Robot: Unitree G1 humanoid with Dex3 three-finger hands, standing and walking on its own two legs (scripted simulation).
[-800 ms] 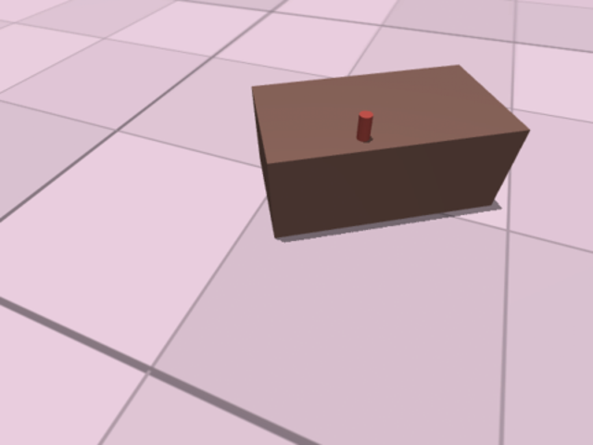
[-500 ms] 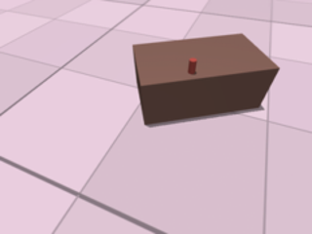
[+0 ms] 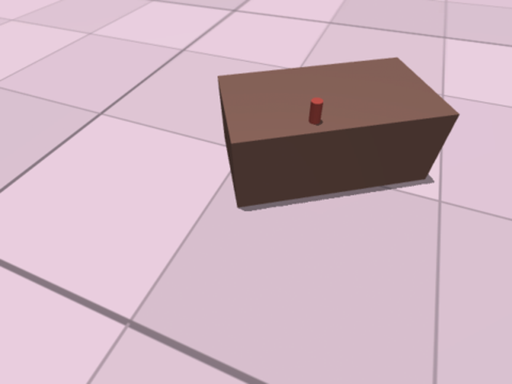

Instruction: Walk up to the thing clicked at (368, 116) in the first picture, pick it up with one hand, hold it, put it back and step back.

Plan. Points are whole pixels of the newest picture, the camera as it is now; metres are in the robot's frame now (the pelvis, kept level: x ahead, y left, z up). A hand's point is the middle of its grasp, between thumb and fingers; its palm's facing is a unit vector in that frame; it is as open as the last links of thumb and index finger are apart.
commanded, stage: stand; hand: right
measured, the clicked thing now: (315, 111) +1.25 -0.22 -0.31
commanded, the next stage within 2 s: walk up in 0.32 s
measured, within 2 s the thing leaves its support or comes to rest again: neither
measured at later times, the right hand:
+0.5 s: hand out of the picture +0.07 -0.29 -0.16, palm faces -0.01 +0.94 -0.35, open 7.4 cm
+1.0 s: hand (431, 292) +0.35 -0.33 -0.15, palm faces -0.18 +0.90 -0.39, open 7.4 cm
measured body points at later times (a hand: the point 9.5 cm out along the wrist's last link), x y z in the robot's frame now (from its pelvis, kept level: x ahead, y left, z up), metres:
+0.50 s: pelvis +0.02 -0.02 -0.01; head +0.03 -0.02 +0.44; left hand +0.10 +0.31 -0.12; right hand +0.07 -0.34 -0.13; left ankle -0.01 +0.12 -0.75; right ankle +0.02 -0.15 -0.72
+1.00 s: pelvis +0.21 -0.07 -0.03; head +0.23 -0.04 +0.42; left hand +0.18 +0.25 -0.16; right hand +0.35 -0.37 -0.12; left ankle +0.33 +0.05 -0.75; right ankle +0.11 -0.19 -0.75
